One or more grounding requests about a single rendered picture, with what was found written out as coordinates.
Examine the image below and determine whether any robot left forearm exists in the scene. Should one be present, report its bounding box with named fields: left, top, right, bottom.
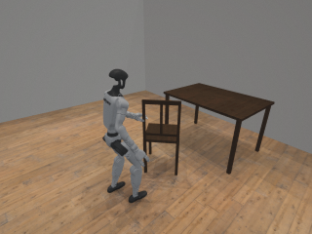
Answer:
left=126, top=111, right=137, bottom=119

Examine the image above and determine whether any left robot hand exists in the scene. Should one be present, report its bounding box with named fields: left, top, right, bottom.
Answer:
left=135, top=112, right=148, bottom=122

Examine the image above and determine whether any robot right forearm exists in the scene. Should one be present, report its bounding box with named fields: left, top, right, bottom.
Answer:
left=118, top=126, right=139, bottom=153

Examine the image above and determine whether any table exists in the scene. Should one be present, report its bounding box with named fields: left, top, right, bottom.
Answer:
left=164, top=83, right=275, bottom=175

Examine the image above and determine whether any chair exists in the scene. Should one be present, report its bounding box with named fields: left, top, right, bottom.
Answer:
left=141, top=99, right=181, bottom=176

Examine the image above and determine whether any robot right upper arm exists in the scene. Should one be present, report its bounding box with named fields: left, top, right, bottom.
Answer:
left=114, top=97, right=129, bottom=134

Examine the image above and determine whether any robot right thigh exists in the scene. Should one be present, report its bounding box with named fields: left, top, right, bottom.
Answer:
left=113, top=141, right=141, bottom=174

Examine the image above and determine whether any right robot hand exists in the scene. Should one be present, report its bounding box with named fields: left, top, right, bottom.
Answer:
left=134, top=149, right=150, bottom=167

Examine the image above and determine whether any robot left foot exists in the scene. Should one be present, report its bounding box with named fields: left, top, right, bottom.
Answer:
left=107, top=181, right=126, bottom=193

